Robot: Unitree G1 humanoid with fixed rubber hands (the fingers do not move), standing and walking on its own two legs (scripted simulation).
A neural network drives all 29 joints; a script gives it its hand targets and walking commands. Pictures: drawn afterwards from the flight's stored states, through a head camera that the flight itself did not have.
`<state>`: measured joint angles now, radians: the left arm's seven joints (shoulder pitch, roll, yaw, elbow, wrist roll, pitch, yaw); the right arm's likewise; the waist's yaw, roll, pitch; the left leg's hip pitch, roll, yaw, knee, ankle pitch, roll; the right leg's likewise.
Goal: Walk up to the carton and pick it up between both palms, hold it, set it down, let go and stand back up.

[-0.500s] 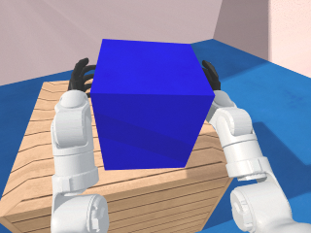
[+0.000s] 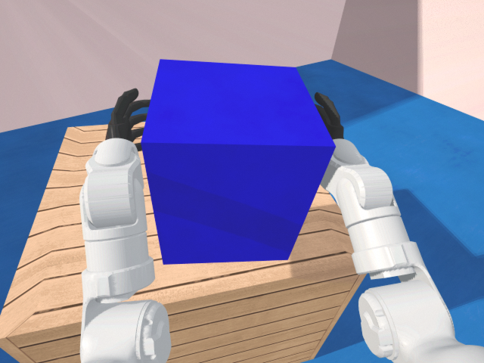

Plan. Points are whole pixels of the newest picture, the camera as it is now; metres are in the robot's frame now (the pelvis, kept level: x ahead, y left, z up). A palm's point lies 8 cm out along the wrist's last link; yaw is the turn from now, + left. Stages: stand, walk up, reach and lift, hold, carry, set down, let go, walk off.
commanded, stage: hold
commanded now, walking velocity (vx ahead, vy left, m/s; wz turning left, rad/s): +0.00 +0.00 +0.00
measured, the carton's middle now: (228, 167) +0.37 +0.01 +0.19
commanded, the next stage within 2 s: none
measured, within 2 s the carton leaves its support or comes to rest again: neither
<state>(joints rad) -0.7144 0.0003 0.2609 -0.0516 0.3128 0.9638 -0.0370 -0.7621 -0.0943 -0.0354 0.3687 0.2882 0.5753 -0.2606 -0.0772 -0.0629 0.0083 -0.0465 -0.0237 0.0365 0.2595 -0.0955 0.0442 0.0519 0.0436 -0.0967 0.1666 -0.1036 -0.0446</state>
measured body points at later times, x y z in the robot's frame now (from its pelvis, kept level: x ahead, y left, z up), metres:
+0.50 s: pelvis +0.00 +0.00 +0.00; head -0.05 +0.03 +0.45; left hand +0.37 +0.16 +0.24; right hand +0.38 -0.14 +0.24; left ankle +0.04 +0.09 -0.75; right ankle +0.01 -0.09 -0.75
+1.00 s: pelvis +0.00 +0.00 +0.00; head -0.05 +0.03 +0.45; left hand +0.37 +0.16 +0.24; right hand +0.38 -0.14 +0.23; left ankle +0.04 +0.09 -0.75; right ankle +0.01 -0.09 -0.75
